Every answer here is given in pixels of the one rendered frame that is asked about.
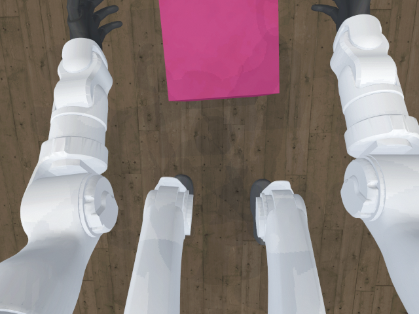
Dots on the carton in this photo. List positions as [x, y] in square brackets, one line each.
[220, 49]

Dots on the robot right thigh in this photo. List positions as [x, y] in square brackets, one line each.
[293, 282]

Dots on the robot left upper arm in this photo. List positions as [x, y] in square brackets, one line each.
[64, 217]

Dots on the robot right upper arm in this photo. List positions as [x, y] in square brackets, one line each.
[383, 191]

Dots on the right robot hand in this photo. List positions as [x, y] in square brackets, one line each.
[346, 9]

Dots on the left robot hand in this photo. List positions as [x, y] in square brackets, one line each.
[83, 22]

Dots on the robot left forearm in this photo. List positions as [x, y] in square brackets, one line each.
[76, 141]

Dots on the robot right forearm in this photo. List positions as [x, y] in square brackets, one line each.
[372, 100]

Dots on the robot left shin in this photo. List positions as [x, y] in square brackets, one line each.
[164, 181]

